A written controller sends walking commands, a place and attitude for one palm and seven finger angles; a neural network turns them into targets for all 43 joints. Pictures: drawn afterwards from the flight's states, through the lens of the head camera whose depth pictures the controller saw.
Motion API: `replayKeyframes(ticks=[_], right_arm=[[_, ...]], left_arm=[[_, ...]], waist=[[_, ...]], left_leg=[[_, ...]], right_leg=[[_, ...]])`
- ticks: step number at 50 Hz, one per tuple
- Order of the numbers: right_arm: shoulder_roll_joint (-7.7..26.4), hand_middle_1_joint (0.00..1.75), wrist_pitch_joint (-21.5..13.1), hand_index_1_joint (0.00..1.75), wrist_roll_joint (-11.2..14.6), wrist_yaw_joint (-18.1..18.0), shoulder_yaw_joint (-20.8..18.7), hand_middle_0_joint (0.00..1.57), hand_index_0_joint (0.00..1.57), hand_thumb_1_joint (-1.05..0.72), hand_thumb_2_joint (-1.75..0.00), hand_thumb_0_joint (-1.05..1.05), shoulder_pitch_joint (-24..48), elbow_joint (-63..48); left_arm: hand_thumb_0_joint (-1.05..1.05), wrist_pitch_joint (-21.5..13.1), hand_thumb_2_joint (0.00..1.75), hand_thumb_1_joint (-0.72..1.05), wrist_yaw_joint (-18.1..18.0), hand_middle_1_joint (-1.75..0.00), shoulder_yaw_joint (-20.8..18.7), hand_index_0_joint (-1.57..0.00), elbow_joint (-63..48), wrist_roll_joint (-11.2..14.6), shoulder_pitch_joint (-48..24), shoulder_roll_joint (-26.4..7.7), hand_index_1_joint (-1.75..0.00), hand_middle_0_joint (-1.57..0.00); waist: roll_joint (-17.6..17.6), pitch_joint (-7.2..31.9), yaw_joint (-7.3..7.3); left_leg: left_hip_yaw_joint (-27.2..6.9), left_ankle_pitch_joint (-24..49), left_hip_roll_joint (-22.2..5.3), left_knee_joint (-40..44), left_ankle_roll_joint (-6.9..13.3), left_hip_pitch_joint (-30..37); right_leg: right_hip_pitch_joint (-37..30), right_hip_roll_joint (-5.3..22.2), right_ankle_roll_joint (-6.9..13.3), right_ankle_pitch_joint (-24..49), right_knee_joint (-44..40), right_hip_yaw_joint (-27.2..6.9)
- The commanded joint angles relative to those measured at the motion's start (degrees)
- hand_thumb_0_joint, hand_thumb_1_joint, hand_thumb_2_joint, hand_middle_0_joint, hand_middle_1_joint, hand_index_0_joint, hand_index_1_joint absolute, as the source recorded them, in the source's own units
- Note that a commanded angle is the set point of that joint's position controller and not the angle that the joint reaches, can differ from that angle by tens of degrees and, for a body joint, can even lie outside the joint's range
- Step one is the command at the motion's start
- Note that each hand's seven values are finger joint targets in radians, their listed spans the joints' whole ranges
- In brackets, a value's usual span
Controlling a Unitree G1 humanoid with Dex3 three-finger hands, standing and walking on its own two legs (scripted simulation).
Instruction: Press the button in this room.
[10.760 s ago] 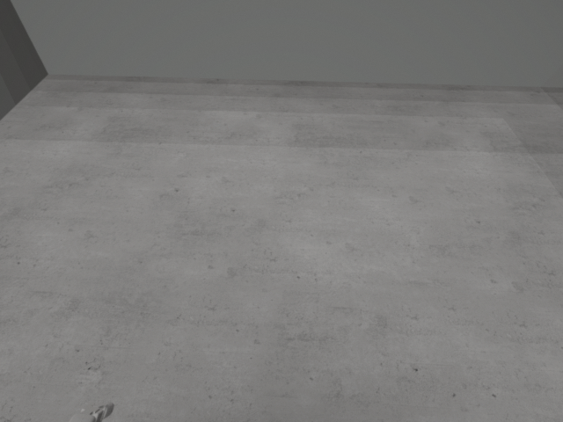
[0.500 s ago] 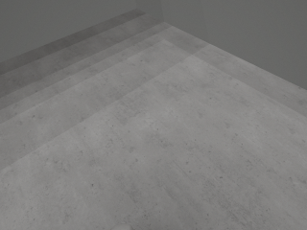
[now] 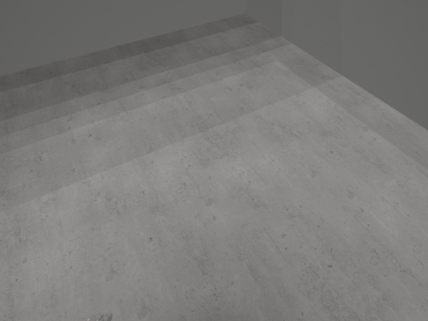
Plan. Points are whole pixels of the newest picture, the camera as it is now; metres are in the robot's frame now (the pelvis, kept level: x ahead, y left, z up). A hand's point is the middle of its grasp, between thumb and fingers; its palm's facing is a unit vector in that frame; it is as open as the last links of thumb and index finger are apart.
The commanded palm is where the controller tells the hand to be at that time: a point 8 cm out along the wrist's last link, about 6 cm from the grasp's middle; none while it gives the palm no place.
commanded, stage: turn or walk to find it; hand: left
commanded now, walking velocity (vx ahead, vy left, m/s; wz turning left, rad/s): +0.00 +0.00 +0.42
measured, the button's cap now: out of the picture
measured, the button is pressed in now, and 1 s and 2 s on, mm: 0 0 0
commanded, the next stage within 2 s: none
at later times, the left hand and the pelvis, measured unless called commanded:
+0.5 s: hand out of the picture -0.05 +0.20 -0.18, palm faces +0.30 -0.93 -0.23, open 7.4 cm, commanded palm none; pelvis -0.03 +0.00 -0.01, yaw +15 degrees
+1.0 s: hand out of the picture -0.03 +0.20 -0.15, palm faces +0.44 -0.86 -0.28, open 7.4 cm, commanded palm none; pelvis -0.05 -0.03 +0.00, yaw +26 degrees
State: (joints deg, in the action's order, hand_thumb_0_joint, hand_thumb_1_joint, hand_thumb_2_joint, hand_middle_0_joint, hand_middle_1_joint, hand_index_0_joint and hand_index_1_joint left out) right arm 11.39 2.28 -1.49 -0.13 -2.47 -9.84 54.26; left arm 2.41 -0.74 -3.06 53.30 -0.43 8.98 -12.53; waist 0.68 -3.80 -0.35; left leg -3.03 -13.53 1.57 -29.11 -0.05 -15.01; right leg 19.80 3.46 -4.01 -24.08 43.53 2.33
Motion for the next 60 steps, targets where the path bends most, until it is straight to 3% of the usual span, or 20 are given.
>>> replayKeyframes(ticks=[1, 3, 5, 7, 18, 21, 23, 24, 25, 26, 28, 32, 40, 44, 45, 46, 47, 48, 52, 60], right_arm=[[10.05, 0.30, -0.99, 0.30, 0.67, -0.19, -3.45, 0.20, 0.20, -0.90, -0.90, 0.00, 0.12, -4.11], [6.16, 0.30, -0.64, 0.30, 0.76, 0.22, -2.99, 0.20, 0.20, -0.90, -0.90, 0.00, 0.07, -6.04], [8.22, 0.30, 0.76, 0.30, 0.29, 0.46, -3.94, 0.20, 0.20, -0.90, -0.90, 0.00, 0.72, -4.62], [6.98, 0.30, 0.92, 0.30, 0.07, 1.14, -3.71, 0.20, 0.20, -0.90, -0.90, 0.00, -3.09, -2.25], [4.72, 0.30, 0.17, 0.30, 0.84, 0.97, -1.81, 0.20, 0.20, -0.90, -0.90, 0.00, 1.71, -2.20], [4.68, 0.30, -0.43, 0.30, 1.18, 0.61, -1.48, 0.20, 0.20, -0.90, -0.90, 0.00, 0.28, -1.86], [5.42, 0.30, -0.99, 0.30, 1.04, 0.56, -1.54, 0.20, 0.20, -0.90, -0.90, 0.00, -3.44, -0.95], [7.88, 0.30, -1.57, 0.30, 0.89, 0.65, -2.10, 0.20, 0.20, -0.90, -0.90, 0.00, -5.43, -0.65], [13.75, 0.30, -1.92, 0.30, 0.32, 0.45, -3.38, 0.20, 0.20, -0.90, -0.90, 0.00, -6.76, -0.99], [16.47, 0.30, -1.28, 0.30, 0.34, 0.25, -3.86, 0.20, 0.20, -0.90, -0.90, 0.00, -8.62, -0.67], [13.67, 0.30, -1.60, 0.30, 0.23, -1.04, -3.25, 0.20, 0.20, -0.90, -0.90, 0.00, -6.09, -0.21], [11.24, 0.30, -2.28, 0.30, 0.52, -1.19, -2.17, 0.20, 0.20, -0.90, -0.90, 0.00, -1.55, -1.72], [11.72, 0.30, -1.49, 0.30, 0.07, -0.78, -3.18, 0.20, 0.20, -0.90, -0.90, 0.00, -2.79, -2.09], [11.68, 0.30, -1.13, 0.30, 0.22, -0.57, -3.60, 0.20, 0.20, -0.90, -0.90, 0.00, -0.45, -2.99], [10.77, 0.30, -1.13, 0.30, 0.59, -0.41, -3.52, 0.20, 0.20, -0.90, -0.90, 0.00, -0.09, -3.27], [8.01, 0.30, -1.23, 0.30, 1.05, -0.09, -3.23, 0.20, 0.20, -0.90, -0.90, 0.00, -1.00, -3.65], [4.57, 0.30, -1.15, 0.30, 1.09, 0.28, -2.48, 0.20, 0.20, -0.90, -0.90, 0.00, -0.90, -5.33], [7.26, 0.30, -0.17, 0.30, 0.54, -0.04, -3.29, 0.20, 0.20, -0.90, -0.90, 0.00, -0.04, -5.27], [6.49, 0.30, 1.03, 0.30, 0.23, 1.14, -3.61, 0.20, 0.20, -0.90, -0.90, 0.00, -3.93, -1.39], [5.01, 0.30, 0.46, 0.30, 0.66, 1.07, -2.18, 0.20, 0.20, -0.90, -0.90, 0.00, 1.29, -2.23]], left_arm=[[0.00, -2.28, 0.90, 0.90, -0.58, -0.30, -1.41, -0.20, -2.30, -0.20, 8.14, -6.63, -0.30, -0.20], [0.00, -2.77, 0.90, 0.90, -1.09, -0.30, -2.80, -0.20, -3.32, -1.18, 8.58, -14.21, -0.30, -0.20], [0.00, -2.54, 0.90, 0.90, -1.24, -0.30, -2.61, -0.20, -4.94, -0.68, 3.39, -11.39, -0.30, -0.20], [0.00, -2.65, 0.90, 0.90, -1.27, -0.30, -1.66, -0.20, -5.97, -0.74, -1.85, -8.10, -0.30, -0.20], [0.00, -2.73, 0.90, 0.90, -1.08, -0.30, -2.29, -0.20, -1.34, -1.44, 7.90, -10.68, -0.30, -0.20], [0.00, -2.35, 0.90, 0.90, -0.99, -0.30, -2.64, -0.20, -0.40, -1.38, 7.75, -11.70, -0.30, -0.20], [0.00, -1.94, 0.90, 0.90, -0.90, -0.30, -2.68, -0.20, -0.36, -0.86, 6.05, -11.22, -0.30, -0.20], [0.00, -1.49, 0.90, 0.90, -0.74, -0.30, -2.50, -0.20, -0.82, -0.29, 6.02, -9.61, -0.30, -0.20], [0.00, -1.10, 0.90, 0.90, -0.33, -0.30, -1.86, -0.20, -2.70, 0.01, 5.92, -5.90, -0.30, -0.20], [0.00, -0.65, 0.90, 0.90, -0.36, -0.30, -0.96, -0.20, -4.48, -0.52, 2.34, -5.09, -0.30, -0.20], [0.00, -0.04, 0.90, 0.90, -0.53, -0.30, -1.25, -0.20, -3.63, -0.58, -0.96, -5.48, -0.30, -0.20], [0.00, -0.65, 0.90, 0.90, 0.23, -0.30, -1.21, -0.20, -1.10, -0.33, 2.18, -5.76, -0.30, -0.20], [0.00, -0.73, 0.90, 0.90, -0.17, -0.30, -0.73, -0.20, -3.53, -0.11, -0.54, -4.51, -0.30, -0.20], [0.00, -1.70, 0.90, 0.90, -0.41, -0.30, -0.85, -0.20, -2.61, 0.13, 4.81, -4.81, -0.30, -0.20], [0.00, -2.10, 0.90, 0.90, -0.56, -0.30, -1.05, -0.20, -2.07, -0.02, 7.09, -5.81, -0.30, -0.20], [0.00, -2.75, 0.90, 0.90, -0.91, -0.30, -1.63, -0.20, -1.93, -0.66, 8.31, -8.88, -0.30, -0.20], [0.00, -3.10, 0.90, 0.90, -1.26, -0.30, -2.55, -0.20, -2.34, -1.33, 8.90, -13.59, -0.30, -0.20], [0.00, -3.02, 0.90, 0.90, -1.30, -0.30, -2.85, -0.20, -3.02, -0.70, 8.34, -13.80, -0.30, -0.20], [0.00, -2.78, 0.90, 0.90, -1.25, -0.30, -1.43, -0.20, -5.55, -0.69, -1.67, -7.85, -0.30, -0.20], [0.00, -2.72, 0.90, 0.90, -1.06, -0.30, -2.19, -0.20, -2.23, -1.30, 6.13, -10.59, -0.30, -0.20]], waist=[[3.49, 7.43, 2.36], [-16.84, 5.27, 3.30], [-12.73, -0.25, 1.64], [-7.77, -0.43, -1.62], [-11.90, 4.66, 3.52], [-12.37, 6.55, 2.77], [-9.96, 7.52, 0.36], [-2.84, 8.48, -1.13], [14.39, 7.46, -1.86], [14.88, 6.09, -3.40], [14.34, 4.09, -2.77], [7.03, 4.81, -0.12], [7.73, 4.71, -1.54], [7.95, 6.74, 1.13], [5.58, 7.40, 2.16], [-2.69, 8.20, 2.56], [-16.42, 6.00, 2.93], [-15.97, 6.24, 3.58], [-8.64, 0.85, -1.62], [-10.29, 3.19, 2.87]], left_leg=[[-11.24, 12.88, -8.73, 0.04, 4.42, -4.33], [-0.03, -18.75, 1.99, -22.86, -1.36, -17.76], [-3.53, -15.23, -1.37, -38.16, -0.74, -16.63], [-1.43, -8.94, -2.83, -41.15, -1.71, -15.91], [5.60, -13.98, -3.67, -19.56, -3.66, -11.12], [7.85, -12.26, -2.97, -10.94, -2.91, -5.75], [8.45, -2.86, -3.09, 1.48, -2.12, 2.57], [4.49, 4.19, -6.20, 7.72, -0.87, 10.26], [-13.71, 18.00, -19.85, 10.55, 4.65, 15.30], [-16.91, 22.91, -25.77, 11.93, 10.02, 10.87], [-14.64, 22.81, -21.49, 11.11, 9.98, 8.40], [-6.95, 30.13, -15.50, 8.99, 8.78, 9.74], [-11.85, 26.11, -15.05, 8.18, 9.89, 8.62], [-13.09, 24.80, -12.65, 3.68, 7.83, 3.48], [-12.09, 18.64, -10.49, 1.06, 5.68, -0.74], [-7.94, 7.71, -5.95, -5.43, 2.33, -8.05], [0.36, -15.66, 2.10, -17.66, -1.44, -17.79], [-2.30, -20.76, 0.10, -28.08, -1.19, -16.20], [-0.75, -8.33, -2.80, -41.67, -2.09, -15.12], [5.07, -12.82, -3.77, -23.25, -3.78, -11.58]], right_leg=[[-14.79, 0.96, 0.86, 12.88, -20.83, -0.44], [-15.56, 23.49, 11.07, 15.29, -28.64, -21.03], [-2.86, 21.06, 12.49, 2.49, -32.08, -18.68], [-2.85, 15.80, 10.09, 8.15, -29.04, -8.48], [-15.88, 17.42, 12.02, 30.27, -22.71, -0.80], [-15.37, 18.03, 11.62, 33.78, -19.32, 0.32], [-11.34, 16.37, 7.94, 29.80, -14.03, 3.85], [-4.40, 13.73, 4.79, 22.46, -7.27, 6.50], [9.71, 5.97, 0.36, -0.23, 3.82, 9.38], [11.32, 3.86, 0.14, -12.46, 12.06, 5.59], [13.77, 3.99, -0.05, -7.46, 19.42, -0.23], [11.16, 2.86, -0.79, -0.09, 18.97, -0.30], [5.87, 0.30, -0.72, -2.19, 4.80, -0.07], [-5.73, -1.53, 0.02, 6.51, -11.75, 1.49], [-11.86, -0.44, 0.26, 12.62, -18.92, 1.11], [-18.97, 7.16, 2.42, 14.80, -23.96, -6.00], [-20.83, 20.83, 8.54, 21.80, -26.73, -19.75], [-13.22, 24.71, 12.81, 19.89, -28.46, -20.74], [-4.39, 14.95, 9.93, 12.28, -27.94, -6.11], [-12.90, 17.06, 11.80, 25.63, -23.96, -1.11]])
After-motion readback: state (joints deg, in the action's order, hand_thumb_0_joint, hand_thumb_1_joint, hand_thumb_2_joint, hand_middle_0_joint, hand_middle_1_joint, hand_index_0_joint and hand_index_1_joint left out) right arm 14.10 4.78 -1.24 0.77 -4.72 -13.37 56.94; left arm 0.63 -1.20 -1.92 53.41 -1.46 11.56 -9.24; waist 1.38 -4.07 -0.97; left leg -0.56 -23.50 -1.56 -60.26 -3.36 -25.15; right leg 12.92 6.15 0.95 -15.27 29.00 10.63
